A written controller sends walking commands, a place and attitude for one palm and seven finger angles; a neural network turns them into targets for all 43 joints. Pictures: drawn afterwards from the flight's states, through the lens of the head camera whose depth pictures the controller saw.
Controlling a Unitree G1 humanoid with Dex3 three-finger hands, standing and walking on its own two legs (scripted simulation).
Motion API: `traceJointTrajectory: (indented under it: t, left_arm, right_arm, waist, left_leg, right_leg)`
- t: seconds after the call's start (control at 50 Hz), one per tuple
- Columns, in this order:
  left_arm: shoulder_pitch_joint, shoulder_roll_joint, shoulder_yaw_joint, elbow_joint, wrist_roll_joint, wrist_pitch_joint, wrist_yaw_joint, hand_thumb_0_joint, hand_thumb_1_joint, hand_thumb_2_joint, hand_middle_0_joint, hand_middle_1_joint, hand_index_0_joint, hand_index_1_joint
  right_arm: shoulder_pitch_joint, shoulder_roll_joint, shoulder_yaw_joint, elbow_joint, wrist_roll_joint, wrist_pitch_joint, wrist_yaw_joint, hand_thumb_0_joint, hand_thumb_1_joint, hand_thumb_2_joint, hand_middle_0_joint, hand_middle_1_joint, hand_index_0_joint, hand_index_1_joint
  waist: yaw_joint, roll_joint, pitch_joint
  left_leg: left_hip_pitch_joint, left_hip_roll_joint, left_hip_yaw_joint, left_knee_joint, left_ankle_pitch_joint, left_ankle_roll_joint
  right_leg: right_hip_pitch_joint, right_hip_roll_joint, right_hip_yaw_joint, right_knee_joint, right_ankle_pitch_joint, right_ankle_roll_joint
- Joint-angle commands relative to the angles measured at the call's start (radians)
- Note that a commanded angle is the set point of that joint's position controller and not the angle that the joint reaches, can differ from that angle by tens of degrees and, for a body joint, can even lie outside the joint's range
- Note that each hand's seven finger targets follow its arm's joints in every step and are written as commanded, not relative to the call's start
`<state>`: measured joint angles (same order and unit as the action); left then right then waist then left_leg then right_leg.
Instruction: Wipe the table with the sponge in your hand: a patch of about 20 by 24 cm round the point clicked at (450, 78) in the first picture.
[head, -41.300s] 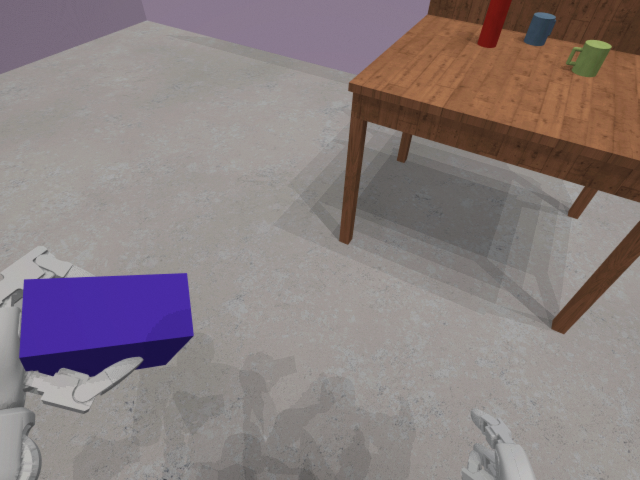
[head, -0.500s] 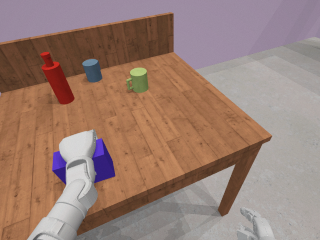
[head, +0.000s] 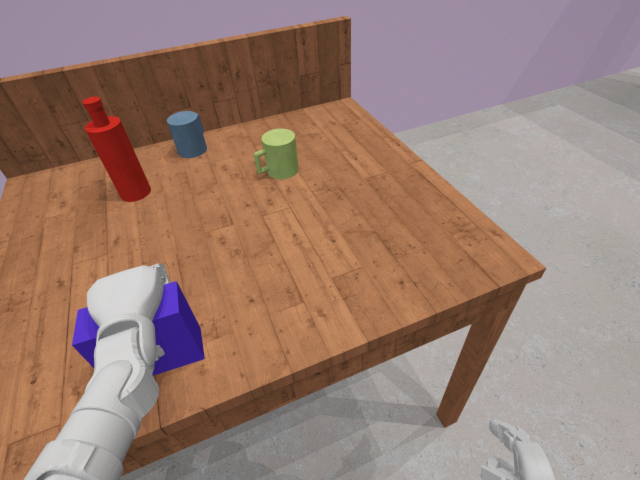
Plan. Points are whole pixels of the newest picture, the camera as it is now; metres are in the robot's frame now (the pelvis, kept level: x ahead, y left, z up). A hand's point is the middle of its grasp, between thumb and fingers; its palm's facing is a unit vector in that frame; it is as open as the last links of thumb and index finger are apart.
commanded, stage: wipe forward along the middle lane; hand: left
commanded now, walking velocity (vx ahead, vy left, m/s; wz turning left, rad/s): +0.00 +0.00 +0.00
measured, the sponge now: (150, 343) +0.30 +0.29 -0.01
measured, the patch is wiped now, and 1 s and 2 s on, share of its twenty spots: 1.00 1.00 1.00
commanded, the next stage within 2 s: slide back across to the first lane in 1.48 s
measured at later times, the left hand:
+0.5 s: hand (136, 293) +0.35 +0.31 +0.04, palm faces -0.10 -0.01 -0.99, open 9.6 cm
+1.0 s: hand (127, 269) +0.40 +0.35 +0.04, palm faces -0.11 +0.02 -0.99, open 9.6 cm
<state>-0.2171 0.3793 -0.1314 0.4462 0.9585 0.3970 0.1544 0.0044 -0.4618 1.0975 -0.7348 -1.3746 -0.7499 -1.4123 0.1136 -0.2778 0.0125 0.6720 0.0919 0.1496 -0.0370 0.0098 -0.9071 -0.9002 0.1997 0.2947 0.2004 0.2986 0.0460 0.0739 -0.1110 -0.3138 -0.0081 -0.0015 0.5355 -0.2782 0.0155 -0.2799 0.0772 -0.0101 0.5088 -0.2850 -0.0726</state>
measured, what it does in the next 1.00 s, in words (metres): stands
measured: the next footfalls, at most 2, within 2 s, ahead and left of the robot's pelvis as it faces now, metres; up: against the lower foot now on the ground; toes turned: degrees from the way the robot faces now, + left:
none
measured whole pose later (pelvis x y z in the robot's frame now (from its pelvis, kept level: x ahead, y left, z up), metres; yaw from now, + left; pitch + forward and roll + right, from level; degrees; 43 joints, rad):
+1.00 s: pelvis -0.04 +0.01 -0.02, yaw +0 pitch +15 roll -2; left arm -0.78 0.62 0.01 1.12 1.04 0.13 0.20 0.01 -0.52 1.12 -0.80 -1.33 -0.81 -1.38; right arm 0.30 -0.29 -0.01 0.71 0.08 0.11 -0.03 0.01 -0.91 -0.90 0.20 0.29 0.20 0.30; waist -0.07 0.06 -0.15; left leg -0.71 0.01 -0.02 0.75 -0.30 0.02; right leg -0.65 0.09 -0.04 0.67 -0.28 -0.06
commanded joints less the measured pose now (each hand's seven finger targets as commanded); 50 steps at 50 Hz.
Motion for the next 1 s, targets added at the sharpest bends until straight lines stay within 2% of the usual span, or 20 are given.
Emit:
traceJointTrajectory:
  t: [0.0,0.08,0.1,0.16,0.18,0.24,0.28,0.38,0.4,0.48,0.54,0.6,0.64,0.7,0.74,0.82,0.84,0.9,0.96,0.98]
  left_arm:
    - [-0.231,0.223,0.096,0.057,0.029,-0.009,0.005,0.000,0.100,1.300,-1.200,-1.600,-1.200,-1.600]
    - [-0.252,0.264,0.132,0.126,0.045,-0.047,0.006,0.000,0.100,1.300,-1.200,-1.600,-1.200,-1.600]
    - [-0.273,0.245,0.108,0.139,0.048,-0.060,0.008,0.000,0.100,1.300,-1.200,-1.600,-1.200,-1.600]
    - [-0.308,0.250,0.102,0.221,0.052,-0.078,0.009,0.000,0.100,1.300,-1.200,-1.600,-1.200,-1.600]
    - [-0.333,0.288,0.132,0.233,0.056,-0.083,0.008,0.000,0.100,1.300,-1.200,-1.600,-1.200,-1.600]
    - [-0.390,0.274,0.104,0.289,0.068,-0.109,0.017,0.000,0.100,1.300,-1.200,-1.600,-1.200,-1.600]
    - [-0.433,0.342,0.156,0.310,0.074,-0.127,0.021,0.000,0.100,1.300,-1.200,-1.600,-1.200,-1.600]
    - [-0.456,0.362,0.172,0.367,0.071,-0.165,0.031,0.000,0.100,1.300,-1.200,-1.600,-1.200,-1.600]
    - [-0.471,0.351,0.151,0.388,0.069,-0.169,0.035,0.000,0.100,1.300,-1.200,-1.600,-1.200,-1.600]
    - [-0.541,0.431,0.199,0.436,0.081,-0.191,0.046,0.000,0.100,1.300,-1.200,-1.600,-1.200,-1.600]
    - [-0.590,0.426,0.170,0.476,0.089,-0.199,0.054,0.000,0.100,1.300,-1.200,-1.600,-1.200,-1.600]
    - [-0.618,0.490,0.203,0.523,0.097,-0.205,0.058,0.000,0.100,1.300,-1.200,-1.600,-1.200,-1.600]
    - [-0.640,0.455,0.169,0.542,0.101,-0.209,0.056,0.000,0.100,1.300,-1.200,-1.600,-1.200,-1.600]
    - [-0.695,0.513,0.192,0.565,0.115,-0.218,0.055,0.000,0.100,1.300,-1.200,-1.600,-1.200,-1.600]
    - [-0.709,0.465,0.154,0.585,0.119,-0.221,0.055,0.000,0.100,1.300,-1.200,-1.600,-1.200,-1.600]
    - [-0.741,0.494,0.171,0.614,0.120,-0.232,0.060,0.000,0.100,1.300,-1.200,-1.600,-1.200,-1.600]
    - [-0.771,0.477,0.153,0.610,0.119,-0.234,0.060,0.000,0.100,1.300,-1.200,-1.600,-1.200,-1.600]
    - [-0.792,0.479,0.162,0.620,0.127,-0.239,0.071,0.000,0.100,1.300,-1.200,-1.600,-1.200,-1.600]
    - [-0.802,0.415,0.114,0.630,0.120,-0.231,0.076,0.000,0.100,1.300,-1.200,-1.600,-1.200,-1.600]
    - [-0.825,0.432,0.138,0.635,0.121,-0.232,0.079,0.000,0.100,1.300,-1.200,-1.600,-1.200,-1.600]
  right_arm:
    - [-0.127,-0.122,-0.040,-0.127,-0.002,-0.046,-0.015,0.000,-0.900,-0.900,0.200,0.300,0.200,0.300]
    - [-0.104,-0.128,-0.042,-0.119,-0.002,-0.052,-0.017,0.000,-0.900,-0.900,0.200,0.300,0.200,0.300]
    - [-0.086,-0.127,-0.047,-0.117,-0.004,-0.052,-0.019,0.000,-0.900,-0.900,0.200,0.300,0.200,0.300]
    - [-0.060,-0.134,-0.048,-0.111,-0.001,-0.054,-0.019,0.000,-0.900,-0.900,0.200,0.300,0.200,0.300]
    - [-0.058,-0.139,-0.045,-0.109,-0.001,-0.052,-0.019,0.000,-0.900,-0.900,0.200,0.300,0.200,0.300]
    - [-0.022,-0.138,-0.052,-0.107,-0.003,-0.052,-0.019,0.000,-0.900,-0.900,0.200,0.300,0.200,0.300]
    - [-0.011,-0.144,-0.053,-0.101,-0.004,-0.052,-0.020,0.000,-0.900,-0.900,0.200,0.300,0.200,0.300]
    - [0.032,-0.146,-0.060,-0.099,-0.005,-0.049,-0.015,0.000,-0.900,-0.900,0.200,0.300,0.200,0.300]
    - [0.041,-0.146,-0.060,-0.098,-0.004,-0.049,-0.015,0.000,-0.900,-0.900,0.200,0.300,0.200,0.300]
    - [0.073,-0.155,-0.063,-0.084,-0.005,-0.049,-0.012,0.000,-0.900,-0.900,0.200,0.300,0.200,0.300]
    - [0.096,-0.156,-0.063,-0.078,-0.004,-0.051,-0.009,0.000,-0.900,-0.900,0.200,0.300,0.200,0.300]
    - [0.116,-0.162,-0.062,-0.070,-0.004,-0.048,-0.009,0.000,-0.900,-0.900,0.200,0.300,0.200,0.300]
    - [0.127,-0.160,-0.063,-0.071,-0.003,-0.052,-0.005,0.000,-0.900,-0.900,0.200,0.300,0.200,0.300]
    - [0.146,-0.166,-0.063,-0.063,-0.005,-0.051,-0.007,0.000,-0.900,-0.900,0.200,0.300,0.200,0.300]
    - [0.158,-0.162,-0.063,-0.065,-0.005,-0.055,-0.004,0.000,-0.900,-0.900,0.200,0.300,0.200,0.300]
    - [0.185,-0.165,-0.064,-0.057,-0.008,-0.057,-0.004,0.000,-0.900,-0.900,0.200,0.300,0.200,0.300]
    - [0.187,-0.165,-0.063,-0.057,-0.008,-0.060,-0.004,0.000,-0.900,-0.900,0.200,0.300,0.200,0.300]
    - [0.207,-0.164,-0.069,-0.046,-0.012,-0.063,0.000,0.000,-0.900,-0.900,0.200,0.300,0.200,0.300]
    - [0.210,-0.159,-0.065,-0.050,-0.012,-0.065,0.003,0.000,-0.900,-0.900,0.200,0.300,0.200,0.300]
    - [0.215,-0.160,-0.069,-0.042,-0.015,-0.067,0.004,0.000,-0.900,-0.900,0.200,0.300,0.200,0.300]
  waist:
    - [-0.018,-0.151,-0.070]
    - [-0.006,-0.134,-0.100]
    - [-0.023,-0.147,-0.113]
    - [-0.035,-0.167,-0.094]
    - [-0.033,-0.165,-0.100]
    - [-0.055,-0.165,-0.102]
    - [-0.047,-0.152,-0.129]
    - [-0.053,-0.159,-0.180]
    - [-0.065,-0.156,-0.159]
    - [-0.069,-0.155,-0.167]
    - [-0.088,-0.124,-0.149]
    - [-0.088,-0.127,-0.175]
    - [-0.099,-0.110,-0.164]
    - [-0.108,-0.099,-0.189]
    - [-0.119,-0.099,-0.175]
    - [-0.120,-0.097,-0.207]
    - [-0.131,-0.096,-0.200]
    - [-0.127,-0.066,-0.241]
    - [-0.139,-0.083,-0.228]
    - [-0.137,-0.072,-0.238]
  left_leg:
    - [-0.022,-0.044,-0.009,-0.023,0.138,0.041]
    - [-0.058,-0.046,-0.009,-0.013,0.122,0.037]
    - [-0.063,-0.047,-0.002,0.002,0.120,0.040]
    - [-0.108,-0.044,0.000,0.018,0.088,0.039]
    - [-0.121,-0.043,-0.008,0.013,0.078,0.039]
    - [-0.149,-0.042,0.003,0.037,0.053,0.043]
    - [-0.169,-0.039,-0.002,0.047,0.047,0.043]
    - [-0.211,-0.035,0.001,0.073,0.058,0.045]
    - [-0.222,-0.035,0.006,0.077,0.035,0.047]
    - [-0.262,-0.030,0.000,0.088,0.018,0.048]
    - [-0.280,-0.027,0.004,0.100,-0.014,0.049]
    - [-0.308,-0.026,0.000,0.109,-0.017,0.050]
    - [-0.306,-0.023,0.000,0.112,-0.027,0.049]
    - [-0.320,-0.021,-0.003,0.122,-0.029,0.051]
    - [-0.323,-0.020,-0.006,0.123,-0.047,0.050]
    - [-0.325,-0.016,-0.008,0.132,-0.038,0.050]
    - [-0.325,-0.013,-0.008,0.134,-0.040,0.050]
    - [-0.292,-0.009,-0.016,0.138,-0.012,0.051]
    - [-0.293,-0.006,-0.020,0.136,-0.022,0.049]
    - [-0.274,0.001,-0.026,0.137,0.005,0.049]
  right_leg:
    - [0.035,-0.034,0.095,-0.079,0.280,0.009]
    - [0.027,-0.035,0.106,-0.070,0.268,0.006]
    - [0.027,-0.039,0.096,-0.062,0.275,0.013]
    - [-0.009,-0.043,0.099,-0.062,0.244,0.020]
    - [-0.018,-0.039,0.108,-0.062,0.219,0.016]
    - [-0.048,-0.045,0.092,-0.052,0.186,0.026]
    - [-0.047,-0.045,0.109,-0.050,0.175,0.023]
    - [-0.031,-0.048,0.105,-0.026,0.220,0.028]
    - [-0.048,-0.050,0.101,-0.029,0.182,0.034]
    - [-0.061,-0.048,0.112,-0.029,0.148,0.031]
    - [-0.102,-0.050,0.108,-0.030,0.090,0.033]
    - [-0.092,-0.048,0.114,-0.024,0.075,0.032]
    - [-0.124,-0.047,0.103,-0.024,0.060,0.032]
    - [-0.133,-0.042,0.105,-0.015,0.051,0.032]
    - [-0.170,-0.040,0.091,-0.015,0.022,0.032]
    - [-0.185,-0.033,0.079,0.001,0.032,0.031]
    - [-0.201,-0.032,0.076,0.003,0.036,0.032]
    - [-0.229,-0.022,0.056,0.026,0.051,0.028]
    - [-0.260,-0.019,0.043,0.025,0.039,0.029]
    - [-0.270,-0.016,0.035,0.036,0.062,0.024]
